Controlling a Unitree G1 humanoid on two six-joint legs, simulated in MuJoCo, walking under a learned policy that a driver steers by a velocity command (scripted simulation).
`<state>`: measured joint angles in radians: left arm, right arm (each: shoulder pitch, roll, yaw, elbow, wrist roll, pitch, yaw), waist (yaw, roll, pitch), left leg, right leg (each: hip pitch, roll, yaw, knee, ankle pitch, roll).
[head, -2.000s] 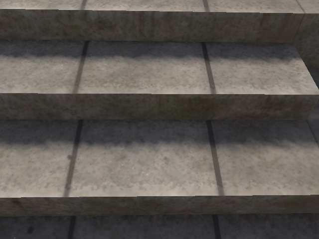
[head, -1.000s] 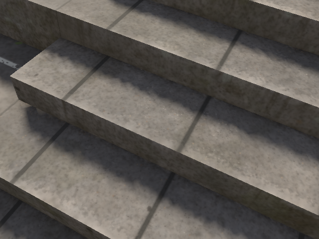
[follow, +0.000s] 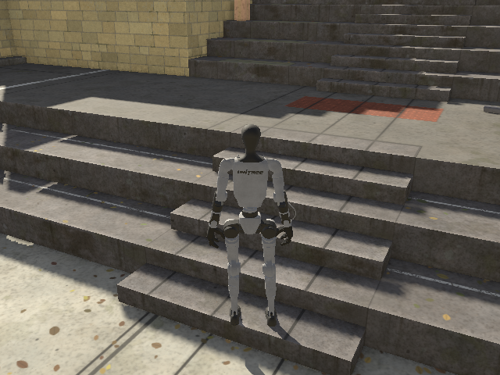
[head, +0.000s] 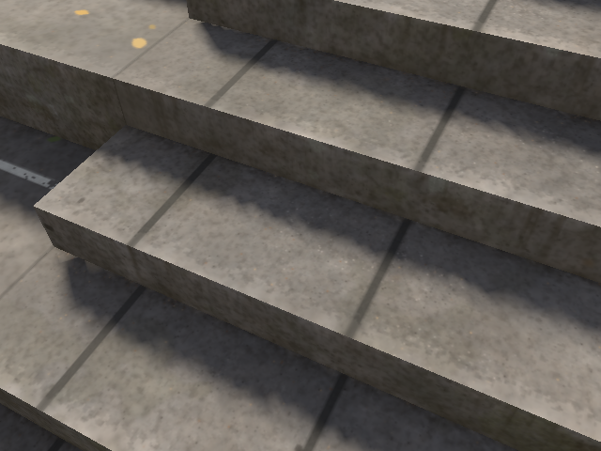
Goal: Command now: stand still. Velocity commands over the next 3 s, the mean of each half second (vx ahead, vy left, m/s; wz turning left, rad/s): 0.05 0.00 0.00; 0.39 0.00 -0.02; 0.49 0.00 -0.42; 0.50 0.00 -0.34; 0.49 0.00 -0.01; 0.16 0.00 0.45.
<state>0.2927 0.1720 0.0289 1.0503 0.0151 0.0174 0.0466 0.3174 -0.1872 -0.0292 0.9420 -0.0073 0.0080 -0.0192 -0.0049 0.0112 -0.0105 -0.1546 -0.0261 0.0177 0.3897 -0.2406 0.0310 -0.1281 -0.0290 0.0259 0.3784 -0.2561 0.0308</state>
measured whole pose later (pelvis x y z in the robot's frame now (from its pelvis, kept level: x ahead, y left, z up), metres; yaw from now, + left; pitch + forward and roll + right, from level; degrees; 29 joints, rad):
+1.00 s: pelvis +0.22 +0.07 -0.01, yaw +2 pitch +6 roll +0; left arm 0.59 0.13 -0.02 1.06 0.02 -0.01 0.04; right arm 0.00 -0.17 0.04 0.71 0.03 -0.13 0.06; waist 0.08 0.01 -0.01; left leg -0.56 0.09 0.06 0.77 -0.10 0.04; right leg 0.07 -0.12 0.04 0.38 -0.33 0.04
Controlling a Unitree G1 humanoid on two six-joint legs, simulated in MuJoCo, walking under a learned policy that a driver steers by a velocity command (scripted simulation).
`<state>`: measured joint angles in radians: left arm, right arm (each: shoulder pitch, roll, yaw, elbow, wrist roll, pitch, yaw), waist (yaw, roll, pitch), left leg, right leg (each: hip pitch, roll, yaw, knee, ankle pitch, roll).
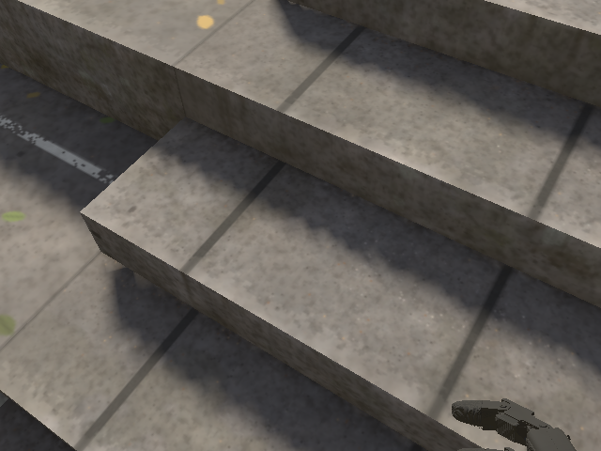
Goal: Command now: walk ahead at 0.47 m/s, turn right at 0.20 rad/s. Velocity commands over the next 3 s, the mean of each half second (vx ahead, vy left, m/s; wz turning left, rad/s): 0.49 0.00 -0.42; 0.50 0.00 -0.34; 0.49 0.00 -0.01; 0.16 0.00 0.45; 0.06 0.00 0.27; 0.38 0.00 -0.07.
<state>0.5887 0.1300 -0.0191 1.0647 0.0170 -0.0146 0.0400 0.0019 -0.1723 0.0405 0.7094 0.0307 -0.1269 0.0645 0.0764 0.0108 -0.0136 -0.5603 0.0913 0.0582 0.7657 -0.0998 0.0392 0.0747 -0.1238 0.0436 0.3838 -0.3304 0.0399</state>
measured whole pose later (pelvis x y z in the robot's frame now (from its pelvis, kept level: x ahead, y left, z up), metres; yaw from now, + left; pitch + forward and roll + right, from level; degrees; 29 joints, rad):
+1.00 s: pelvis +0.59 -0.04 +0.29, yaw -27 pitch +2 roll +1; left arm 0.10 0.17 -0.03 0.68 -0.02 -0.09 -0.06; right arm 0.48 -0.20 -0.02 1.04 -0.03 -0.07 0.03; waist 0.01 -0.03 -0.08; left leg -0.36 -0.03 0.14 0.62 -0.30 0.08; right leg -1.00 0.06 0.22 2.03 -0.11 -0.17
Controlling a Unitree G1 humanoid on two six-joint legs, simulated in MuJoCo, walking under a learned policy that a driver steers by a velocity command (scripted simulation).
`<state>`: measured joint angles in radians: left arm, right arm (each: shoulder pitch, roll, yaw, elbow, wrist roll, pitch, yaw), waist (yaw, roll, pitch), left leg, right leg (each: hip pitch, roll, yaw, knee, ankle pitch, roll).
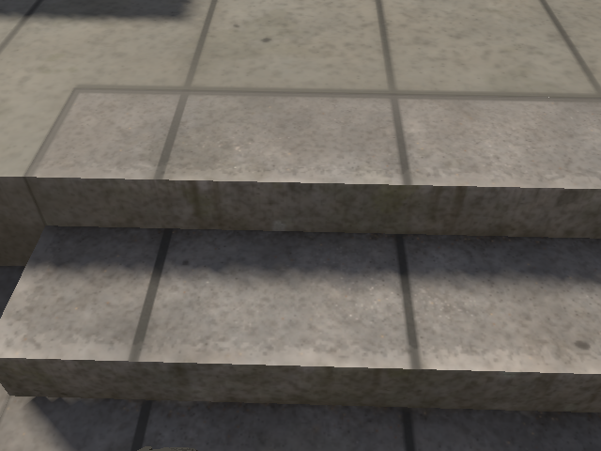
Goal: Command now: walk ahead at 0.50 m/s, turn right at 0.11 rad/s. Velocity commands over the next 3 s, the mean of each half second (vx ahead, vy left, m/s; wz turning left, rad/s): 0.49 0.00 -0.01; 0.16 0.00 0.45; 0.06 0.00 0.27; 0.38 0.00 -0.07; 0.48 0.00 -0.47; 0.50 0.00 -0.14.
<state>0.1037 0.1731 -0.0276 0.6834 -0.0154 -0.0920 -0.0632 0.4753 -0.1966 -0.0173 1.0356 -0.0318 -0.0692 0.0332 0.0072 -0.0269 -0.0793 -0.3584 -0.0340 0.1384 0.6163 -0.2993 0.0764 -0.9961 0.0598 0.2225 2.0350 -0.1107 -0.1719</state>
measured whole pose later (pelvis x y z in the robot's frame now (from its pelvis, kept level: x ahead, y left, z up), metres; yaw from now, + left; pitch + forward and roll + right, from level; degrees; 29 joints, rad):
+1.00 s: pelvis +0.51 +0.00 +0.20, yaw +18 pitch +2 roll -1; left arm 0.25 0.25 0.02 0.84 -0.01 -0.04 0.02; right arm 0.03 -0.22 0.01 0.58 -0.04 0.00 0.02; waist 0.00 0.01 0.06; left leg -0.90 -0.01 0.13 1.17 -0.32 0.14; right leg -0.35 -0.04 0.02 1.29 -0.28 0.00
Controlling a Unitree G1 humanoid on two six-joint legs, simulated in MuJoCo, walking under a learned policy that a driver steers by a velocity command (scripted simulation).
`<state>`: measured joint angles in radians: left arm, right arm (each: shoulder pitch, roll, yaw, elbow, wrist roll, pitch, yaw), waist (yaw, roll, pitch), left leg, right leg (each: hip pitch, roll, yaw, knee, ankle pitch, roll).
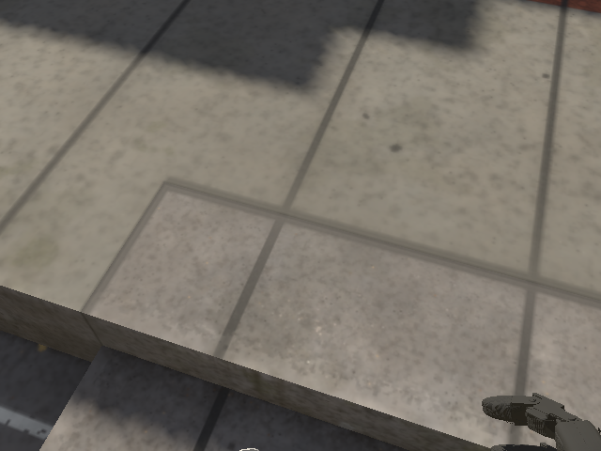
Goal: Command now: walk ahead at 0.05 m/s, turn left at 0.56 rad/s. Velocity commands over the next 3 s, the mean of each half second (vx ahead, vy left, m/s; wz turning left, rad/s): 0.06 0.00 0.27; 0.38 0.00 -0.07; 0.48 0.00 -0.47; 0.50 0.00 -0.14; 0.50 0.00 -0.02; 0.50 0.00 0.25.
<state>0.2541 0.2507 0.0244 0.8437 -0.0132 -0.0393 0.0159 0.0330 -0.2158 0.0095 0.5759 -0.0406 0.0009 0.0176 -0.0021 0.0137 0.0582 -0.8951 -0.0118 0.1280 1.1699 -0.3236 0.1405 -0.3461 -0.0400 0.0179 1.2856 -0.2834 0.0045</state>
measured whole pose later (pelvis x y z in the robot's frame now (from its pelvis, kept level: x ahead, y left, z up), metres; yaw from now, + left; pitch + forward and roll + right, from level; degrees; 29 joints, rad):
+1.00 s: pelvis +0.27 -0.04 +0.12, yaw +3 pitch +4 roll +4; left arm 0.65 0.08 -0.01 0.89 0.00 -0.04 0.02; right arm 0.10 -0.16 -0.01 0.71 0.01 -0.07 0.06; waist 0.12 0.02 -0.06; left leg -0.86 0.06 0.05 1.17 -0.12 0.00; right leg 0.04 -0.07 0.10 0.25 -0.37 -0.01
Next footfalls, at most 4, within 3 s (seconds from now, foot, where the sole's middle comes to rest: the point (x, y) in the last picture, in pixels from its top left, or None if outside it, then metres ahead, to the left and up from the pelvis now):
0.62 right None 0.17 -0.18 -0.66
1.10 left None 0.40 0.14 -0.66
1.46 right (380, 294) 0.66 -0.12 -0.51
2.00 left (321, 149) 1.06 -0.02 -0.51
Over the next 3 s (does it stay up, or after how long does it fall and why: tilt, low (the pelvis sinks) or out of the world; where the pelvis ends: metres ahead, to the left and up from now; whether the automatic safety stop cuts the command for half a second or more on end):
stays up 1.40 -0.21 0.26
